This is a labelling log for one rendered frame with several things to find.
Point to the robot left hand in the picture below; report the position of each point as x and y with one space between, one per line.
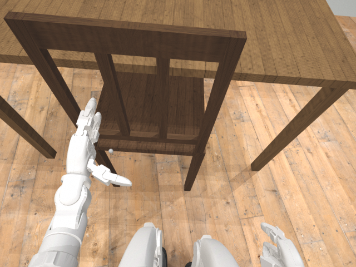
81 148

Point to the robot left shin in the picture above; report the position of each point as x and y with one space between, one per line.
157 261

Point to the chair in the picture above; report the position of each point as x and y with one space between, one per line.
145 113

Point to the robot left thigh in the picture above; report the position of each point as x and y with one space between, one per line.
143 247

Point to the table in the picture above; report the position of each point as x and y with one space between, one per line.
292 42

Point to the robot left forearm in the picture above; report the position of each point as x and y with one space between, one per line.
64 236

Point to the robot right hand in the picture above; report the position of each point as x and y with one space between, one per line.
284 255

